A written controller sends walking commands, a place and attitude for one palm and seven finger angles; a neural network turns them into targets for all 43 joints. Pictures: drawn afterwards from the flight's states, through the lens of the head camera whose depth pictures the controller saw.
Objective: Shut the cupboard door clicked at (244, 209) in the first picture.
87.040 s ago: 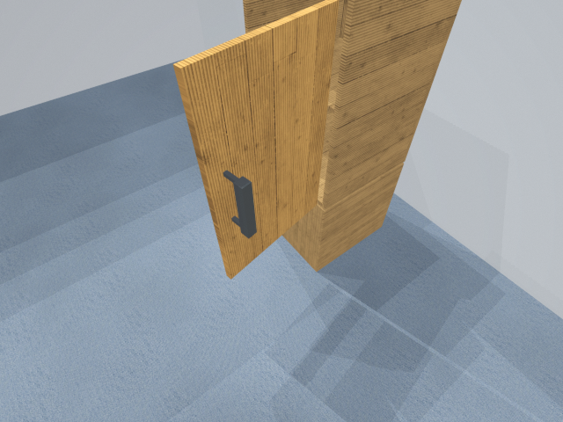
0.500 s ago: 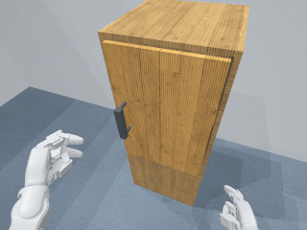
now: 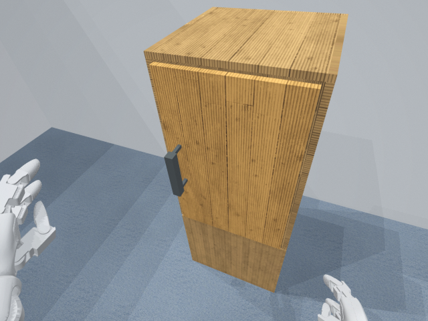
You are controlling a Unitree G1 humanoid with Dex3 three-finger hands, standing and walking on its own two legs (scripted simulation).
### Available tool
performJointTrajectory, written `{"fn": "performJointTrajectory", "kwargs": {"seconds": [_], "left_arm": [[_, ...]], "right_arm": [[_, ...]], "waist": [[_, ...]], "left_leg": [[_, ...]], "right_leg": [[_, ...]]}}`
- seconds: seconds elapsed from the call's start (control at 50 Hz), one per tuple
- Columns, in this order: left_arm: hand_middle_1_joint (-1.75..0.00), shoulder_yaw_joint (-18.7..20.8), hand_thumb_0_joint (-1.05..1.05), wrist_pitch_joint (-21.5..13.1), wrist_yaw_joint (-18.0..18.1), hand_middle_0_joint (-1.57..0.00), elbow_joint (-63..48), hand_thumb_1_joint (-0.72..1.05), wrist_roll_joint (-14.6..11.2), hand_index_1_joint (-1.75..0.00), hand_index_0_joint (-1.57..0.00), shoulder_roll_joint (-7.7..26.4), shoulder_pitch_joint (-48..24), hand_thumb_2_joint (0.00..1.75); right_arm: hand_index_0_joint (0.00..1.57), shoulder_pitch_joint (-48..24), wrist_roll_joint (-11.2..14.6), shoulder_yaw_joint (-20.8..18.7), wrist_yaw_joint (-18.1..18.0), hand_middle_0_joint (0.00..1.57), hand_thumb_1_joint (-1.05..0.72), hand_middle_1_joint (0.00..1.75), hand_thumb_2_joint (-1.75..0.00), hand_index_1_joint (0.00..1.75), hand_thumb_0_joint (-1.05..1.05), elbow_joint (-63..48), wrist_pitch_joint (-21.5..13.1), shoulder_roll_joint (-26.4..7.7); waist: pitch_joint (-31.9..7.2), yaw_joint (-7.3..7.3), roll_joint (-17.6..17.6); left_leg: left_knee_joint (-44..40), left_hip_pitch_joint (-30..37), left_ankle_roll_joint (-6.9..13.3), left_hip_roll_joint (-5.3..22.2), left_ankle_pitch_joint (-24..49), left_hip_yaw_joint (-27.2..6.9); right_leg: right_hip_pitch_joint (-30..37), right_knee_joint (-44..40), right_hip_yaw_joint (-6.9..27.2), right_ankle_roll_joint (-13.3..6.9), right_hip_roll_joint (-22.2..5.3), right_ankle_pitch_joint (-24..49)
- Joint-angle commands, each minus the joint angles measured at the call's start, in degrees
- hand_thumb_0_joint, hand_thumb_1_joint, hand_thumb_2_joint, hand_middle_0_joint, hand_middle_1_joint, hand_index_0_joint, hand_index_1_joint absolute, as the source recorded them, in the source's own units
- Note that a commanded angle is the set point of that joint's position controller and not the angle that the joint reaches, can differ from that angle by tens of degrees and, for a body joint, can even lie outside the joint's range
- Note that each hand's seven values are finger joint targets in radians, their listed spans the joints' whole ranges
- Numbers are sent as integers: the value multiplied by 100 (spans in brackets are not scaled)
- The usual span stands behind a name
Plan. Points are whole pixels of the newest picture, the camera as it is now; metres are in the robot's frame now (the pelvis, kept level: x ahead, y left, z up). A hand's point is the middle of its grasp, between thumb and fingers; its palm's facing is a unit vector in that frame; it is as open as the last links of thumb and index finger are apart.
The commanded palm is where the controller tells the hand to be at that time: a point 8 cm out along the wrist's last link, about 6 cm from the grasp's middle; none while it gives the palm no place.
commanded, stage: draw the hand back to the body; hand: left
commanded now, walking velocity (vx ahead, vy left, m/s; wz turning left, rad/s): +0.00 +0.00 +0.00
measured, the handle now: (178, 170) +0.53 +0.18 -0.06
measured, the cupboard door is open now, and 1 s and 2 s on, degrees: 0 0 0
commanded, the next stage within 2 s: step back with the hand held close in 0.16 s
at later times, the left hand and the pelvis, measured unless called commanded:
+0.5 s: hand (52, 235) +0.18 +0.26 +0.16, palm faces +0.44 -0.78 -0.44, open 7.4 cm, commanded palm +0.12 +0.30 +0.17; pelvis -0.01 +0.00 +0.00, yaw +0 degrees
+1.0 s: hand (22, 259) +0.14 +0.28 +0.16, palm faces +0.44 -0.77 -0.47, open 7.4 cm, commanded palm +0.09 +0.31 +0.17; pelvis -0.06 +0.01 -0.02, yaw -1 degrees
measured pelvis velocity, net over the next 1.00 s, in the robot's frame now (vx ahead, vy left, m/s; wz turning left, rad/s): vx -0.06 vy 0.01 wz -0.02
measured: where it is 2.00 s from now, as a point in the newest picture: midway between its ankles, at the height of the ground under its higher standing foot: outside the picture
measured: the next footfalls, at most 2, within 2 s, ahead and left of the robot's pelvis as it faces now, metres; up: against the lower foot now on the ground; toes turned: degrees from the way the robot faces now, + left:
left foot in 1.90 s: -0.13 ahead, +0.09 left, +0.00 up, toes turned +0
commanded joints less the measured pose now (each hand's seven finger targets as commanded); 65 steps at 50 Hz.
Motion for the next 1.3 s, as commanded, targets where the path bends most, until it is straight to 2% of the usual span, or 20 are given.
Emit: {"fn": "performJointTrajectory", "kwargs": {"seconds": [0.0,0.12,0.26,0.28,0.3,0.32,0.38,0.42,0.48,0.56,0.72,0.84,0.94,0.98,1.04,1.1,1.14,1.2,1.24,1.28], "left_arm": [[-30,740,0,-474,147,-20,-1348,90,5,-30,-20,1276,-587,90],[-30,718,0,-491,131,-20,-1158,90,-12,-30,-20,1193,-572,90],[-30,711,0,-527,109,-20,-1094,90,-29,-30,-20,1166,-478,90],[-30,1407,0,-761,190,-20,-1444,90,31,-30,-20,1806,-1098,90],[-30,1060,0,-799,171,-20,-998,90,22,-30,-20,1369,-596,90],[-30,916,0,-849,169,-20,-891,90,56,-30,-20,1225,-385,90],[-30,855,0,-982,195,-20,-971,90,53,-30,-20,1195,-121,90],[-30,908,0,-1027,244,-20,-1178,90,46,-30,-20,1288,-24,90],[-30,1116,0,-1036,309,-20,-1477,90,33,-30,-20,1503,125,90],[-30,1198,0,-903,322,-20,-1536,90,35,-30,-20,1579,126,90],[-30,1213,0,-890,363,-20,-1561,90,79,-30,-20,1532,412,90],[-30,1375,0,-1020,396,-20,-1725,90,213,-30,-20,1650,149,90],[-30,1325,0,-1066,417,-20,-1654,90,303,-30,-20,1570,-105,90],[-30,1218,0,-1085,423,-20,-1676,90,318,-30,-20,1466,-132,90],[-30,1257,0,-1127,460,-20,-1850,90,314,-30,-20,1576,-170,90],[-30,1265,0,-1229,529,-20,-2012,90,284,-30,-20,1627,-30,90],[-30,1426,0,-1287,558,-20,-2059,90,285,-30,-20,1755,87,90],[-30,1445,0,-1359,524,-20,-2098,90,344,-30,-20,1604,99,90],[-30,1566,0,-1363,464,-20,-2049,90,346,-30,-20,1700,20,90],[-30,1455,0,-1383,381,-20,-2060,90,297,-30,-20,1551,107,90]], "right_arm": [[20,-847,-15,-179,-59,20,-90,30,-90,30,0,-959,-401,-466],[20,-867,-3,-170,-58,20,-90,30,-90,30,0,-907,-433,-432],[20,-853,-3,-204,-63,20,-90,30,-90,30,0,-914,-450,-445],[20,-740,17,-320,-41,20,-90,30,-90,30,0,-1089,-331,-675],[20,-647,-2,-330,-36,20,-90,30,-90,30,0,-952,-252,-615],[20,-644,-28,-340,-6,20,-90,30,-90,30,0,-942,-187,-601],[20,-585,10,-409,21,20,-90,30,-90,30,0,-957,-53,-603],[20,-585,17,-423,2,20,-90,30,-90,30,0,-999,9,-637],[20,-645,-3,-417,-100,20,-90,30,-90,30,0,-1103,84,-706],[20,-612,4,-450,-187,20,-90,30,-90,30,0,-1229,247,-710],[20,-562,5,-454,-191,20,-90,30,-90,30,0,-1364,345,-736],[20,-530,-39,-450,-232,20,-90,30,-90,30,0,-1390,246,-798],[20,-428,-81,-437,-229,20,-90,30,-90,30,0,-1355,150,-799],[20,-366,-66,-431,-195,20,-90,30,-90,30,0,-1343,119,-756],[20,-328,-89,-464,-132,20,-90,30,-90,30,0,-1294,84,-780],[20,-336,-106,-422,-88,20,-90,30,-90,30,0,-1233,44,-706],[20,-357,-117,-440,-105,20,-90,30,-90,30,0,-1194,30,-769],[20,-438,-167,-423,-157,20,-90,30,-90,30,0,-1188,-29,-791],[20,-463,-216,-493,-175,20,-90,30,-90,30,0,-1160,-82,-778],[20,-422,-235,-524,-144,20,-90,30,-90,30,0,-1119,-129,-743]], "waist": [[-346,9,-27],[26,-17,2],[-54,-23,-225],[60,-227,-209],[22,-307,-415],[-1,-319,-613],[-332,-356,-627],[-474,-382,-417],[-775,-336,7],[-966,-329,-163],[-670,-345,-317],[-423,-362,24],[-262,-387,-52],[-318,-413,-356],[-314,-436,-517],[-316,-463,-491],[-394,-466,-200],[-420,-407,594],[-502,-353,501],[-586,-361,217]], "left_leg": [[-437,-446,-228,431,1208,-249],[-481,-550,-211,434,912,-218],[-479,-511,-162,433,837,-168],[-123,-990,-20,541,268,-397],[219,-854,-21,474,119,-417],[436,-869,-40,458,90,-407],[691,-996,-100,486,192,-437],[479,-945,-118,551,451,-465],[-4,-1017,-147,818,1765,-682],[82,-1252,-201,940,2530,-703],[-239,-2292,24,1021,474,-913],[-697,-3353,242,1164,-1216,-1148],[-692,-3943,340,1178,-1956,-1211],[-350,-3867,306,1026,-1907,-1087],[302,-3244,150,760,-1685,-872],[406,-2837,80,728,-1272,-871],[28,-2946,128,887,-1339,-1018],[-1038,-4123,393,1557,-1604,-1666],[-1080,-4113,425,1751,-1079,-1813],[-843,-3564,407,1793,-120,-1731]], "right_leg": [[363,-308,268,63,-296,746],[174,-436,316,69,-283,476],[206,-506,362,96,-309,366],[-152,-813,1199,48,-715,269],[-449,-1014,1417,-61,-995,-77],[-635,-1120,1548,-109,-1150,-264],[-573,-839,1502,-305,-1443,146],[-570,-552,1318,-275,-1361,475],[-132,296,813,-46,-872,1698],[174,661,808,48,-729,2407],[139,632,1023,101,-661,1120],[523,916,969,209,-420,619],[675,1054,1045,206,-398,350],[558,853,1264,128,-567,208],[-287,165,1713,-97,-935,-602],[-759,-30,1644,-170,-1044,-747],[-563,204,1341,-46,-782,-569],[690,1642,680,236,-58,570],[807,2034,621,284,141,768],[447,2060,682,259,161,399]]}}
